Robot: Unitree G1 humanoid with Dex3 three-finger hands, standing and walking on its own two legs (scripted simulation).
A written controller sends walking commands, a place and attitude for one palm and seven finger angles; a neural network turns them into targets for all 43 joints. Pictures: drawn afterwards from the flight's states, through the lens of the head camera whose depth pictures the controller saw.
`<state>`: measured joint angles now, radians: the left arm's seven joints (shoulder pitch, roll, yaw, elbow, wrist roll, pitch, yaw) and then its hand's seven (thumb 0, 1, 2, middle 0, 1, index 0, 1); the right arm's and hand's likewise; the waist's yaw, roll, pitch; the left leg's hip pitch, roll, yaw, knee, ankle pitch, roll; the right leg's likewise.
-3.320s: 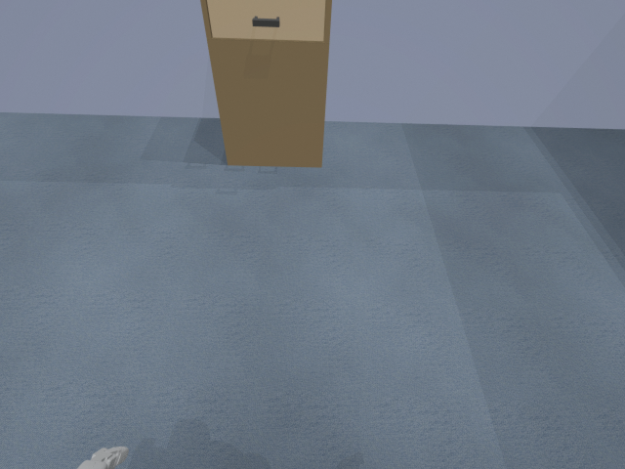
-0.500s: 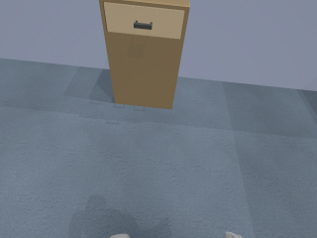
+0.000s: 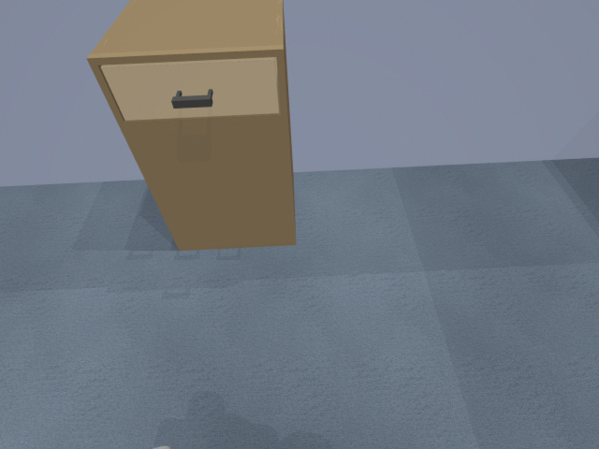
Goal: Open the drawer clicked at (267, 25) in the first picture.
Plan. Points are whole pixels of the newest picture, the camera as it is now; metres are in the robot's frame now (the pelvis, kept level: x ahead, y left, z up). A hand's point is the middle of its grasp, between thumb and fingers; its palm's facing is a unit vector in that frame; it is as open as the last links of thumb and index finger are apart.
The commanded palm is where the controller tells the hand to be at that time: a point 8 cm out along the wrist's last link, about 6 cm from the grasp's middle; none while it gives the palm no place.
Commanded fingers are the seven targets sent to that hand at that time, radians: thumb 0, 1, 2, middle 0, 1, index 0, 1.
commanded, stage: walk to a spot facing it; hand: left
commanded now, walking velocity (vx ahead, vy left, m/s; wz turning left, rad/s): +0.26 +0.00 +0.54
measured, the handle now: (193, 97) +0.95 +0.32 -0.04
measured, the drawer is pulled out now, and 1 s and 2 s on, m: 0.00 0.00 0.00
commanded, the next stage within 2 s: take the last steps up to it in 0.12 s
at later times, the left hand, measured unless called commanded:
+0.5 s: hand out of the picture +0.11 +0.22 -0.18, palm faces +0.21 -0.97 -0.14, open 7.4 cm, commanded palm none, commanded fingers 0.00 0.90 0.90 -0.20 -0.30 -0.20 -0.30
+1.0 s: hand (204, 310) +0.38 +0.20 -0.15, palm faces +0.13 -0.97 -0.23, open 7.2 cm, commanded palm none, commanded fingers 0.00 0.90 0.90 -0.20 -0.30 -0.20 -0.30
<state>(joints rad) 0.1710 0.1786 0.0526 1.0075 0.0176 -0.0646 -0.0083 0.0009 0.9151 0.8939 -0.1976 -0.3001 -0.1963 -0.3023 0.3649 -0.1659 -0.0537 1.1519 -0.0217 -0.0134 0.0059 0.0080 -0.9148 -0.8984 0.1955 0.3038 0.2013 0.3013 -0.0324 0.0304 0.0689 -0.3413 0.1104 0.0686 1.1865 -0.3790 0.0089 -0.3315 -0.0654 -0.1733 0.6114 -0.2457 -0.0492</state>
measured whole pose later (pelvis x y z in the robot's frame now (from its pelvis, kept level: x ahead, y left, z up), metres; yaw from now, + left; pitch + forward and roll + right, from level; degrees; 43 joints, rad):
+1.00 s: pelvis +0.33 +0.01 +0.01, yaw +5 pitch -1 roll +0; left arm 0.22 0.15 0.06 1.02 0.01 -0.05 0.01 -0.01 0.94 0.89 -0.20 -0.30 -0.20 -0.30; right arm 0.36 -0.17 -0.05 1.13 -0.03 0.00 0.01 0.01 -0.91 -0.90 0.20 0.30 0.20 0.30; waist -0.02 0.04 0.05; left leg -0.36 0.10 0.10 1.07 -0.41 0.01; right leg -0.26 -0.04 -0.15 0.52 -0.24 -0.04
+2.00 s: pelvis +0.43 -0.03 +0.02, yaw +5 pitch +1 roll +3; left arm 0.21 0.15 0.04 0.98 0.02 0.02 0.03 0.00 0.91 0.89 -0.20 -0.30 -0.20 -0.30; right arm 0.25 -0.24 -0.07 1.05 -0.03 0.08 0.00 0.00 -0.91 -0.90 0.19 0.30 0.20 0.30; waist 0.02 0.02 0.05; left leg -0.37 0.02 -0.01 0.97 -0.34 -0.04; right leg -0.26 -0.05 -0.09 0.43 -0.18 -0.05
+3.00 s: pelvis +0.46 +0.03 +0.01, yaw +4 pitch +0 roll -1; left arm 0.24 0.16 0.01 1.14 0.00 0.01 0.04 0.01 0.93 0.89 -0.20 -0.30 -0.20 -0.30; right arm 0.32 -0.12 0.00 1.15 -0.01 -0.02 -0.05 0.00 -0.91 -0.90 0.20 0.30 0.20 0.30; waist 0.00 0.01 0.03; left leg -0.05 0.04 0.03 0.40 -0.35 -0.02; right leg -0.20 -0.04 -0.05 0.44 -0.24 0.02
